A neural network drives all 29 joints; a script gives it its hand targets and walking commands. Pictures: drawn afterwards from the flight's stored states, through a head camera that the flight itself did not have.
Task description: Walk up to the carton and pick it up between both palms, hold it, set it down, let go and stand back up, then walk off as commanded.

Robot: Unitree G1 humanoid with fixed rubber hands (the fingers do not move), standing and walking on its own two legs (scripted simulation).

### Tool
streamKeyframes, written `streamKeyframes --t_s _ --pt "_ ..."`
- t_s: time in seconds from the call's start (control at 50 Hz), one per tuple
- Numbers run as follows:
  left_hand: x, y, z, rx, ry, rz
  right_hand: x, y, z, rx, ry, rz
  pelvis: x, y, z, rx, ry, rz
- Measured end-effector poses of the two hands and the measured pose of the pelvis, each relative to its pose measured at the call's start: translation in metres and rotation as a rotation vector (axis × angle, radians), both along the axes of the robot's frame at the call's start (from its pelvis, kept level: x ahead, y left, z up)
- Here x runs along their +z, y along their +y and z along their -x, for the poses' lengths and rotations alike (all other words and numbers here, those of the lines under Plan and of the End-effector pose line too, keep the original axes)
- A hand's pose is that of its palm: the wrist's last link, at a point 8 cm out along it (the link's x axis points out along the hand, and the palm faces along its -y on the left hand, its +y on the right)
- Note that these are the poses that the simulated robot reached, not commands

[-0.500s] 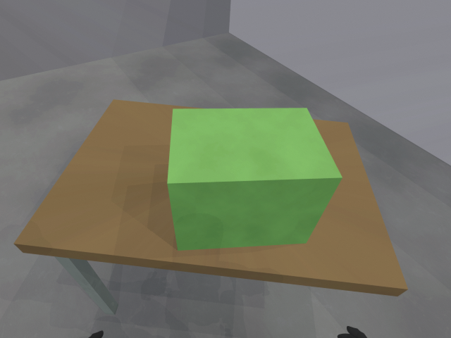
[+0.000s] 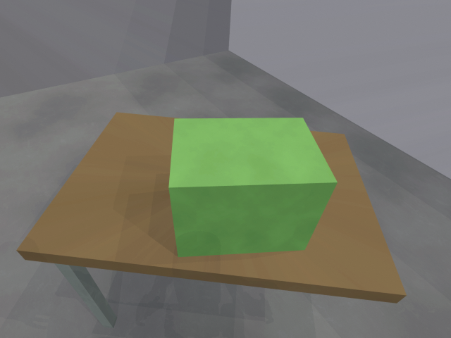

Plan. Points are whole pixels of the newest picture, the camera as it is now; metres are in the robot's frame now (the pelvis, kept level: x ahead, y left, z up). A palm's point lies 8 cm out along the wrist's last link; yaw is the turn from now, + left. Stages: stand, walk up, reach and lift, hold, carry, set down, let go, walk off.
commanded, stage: stand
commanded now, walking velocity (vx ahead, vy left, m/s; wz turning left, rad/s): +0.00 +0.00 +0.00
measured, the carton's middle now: (241, 186) +0.45 -0.03 +0.00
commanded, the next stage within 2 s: walk off in 1.78 s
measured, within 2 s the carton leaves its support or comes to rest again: neither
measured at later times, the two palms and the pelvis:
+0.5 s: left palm out of the picture +0.03 +0.27 -0.13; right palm out of the picture +0.04 -0.27 -0.11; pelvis -0.01 +0.00 +0.00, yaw +0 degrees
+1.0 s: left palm out of the picture +0.03 +0.27 -0.13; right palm out of the picture +0.03 -0.27 -0.12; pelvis -0.01 +0.00 +0.00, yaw +0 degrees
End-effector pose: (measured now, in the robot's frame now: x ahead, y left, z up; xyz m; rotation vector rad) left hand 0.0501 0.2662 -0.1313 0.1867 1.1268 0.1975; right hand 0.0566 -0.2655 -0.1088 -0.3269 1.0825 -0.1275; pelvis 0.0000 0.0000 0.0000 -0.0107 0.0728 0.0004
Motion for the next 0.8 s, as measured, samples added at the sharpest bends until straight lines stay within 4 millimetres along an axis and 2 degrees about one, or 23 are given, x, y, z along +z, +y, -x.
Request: streamKeyframes --t_s 0.18,0.6,0.8 --pt "0.000 0.001 0.002 0.001 -0.005 -0.003 0.000 -0.001 0.002 -0.003 -0.006 -0.001 0.000 0.000 0.002 0.000 -0.009 -0.001" --pt "-0.003 0.002 0.020 0.008 0.050 -0.008 -0.006 -0.004 0.023 -0.030 0.058 -0.007 0.000 -0.002 0.008 0.000 -0.021 -0.003" --pt "-0.003 0.002 0.022 0.009 0.057 -0.009 -0.007 -0.004 0.025 -0.033 0.061 -0.008 0.000 -0.002 0.009 0.000 -0.026 -0.003"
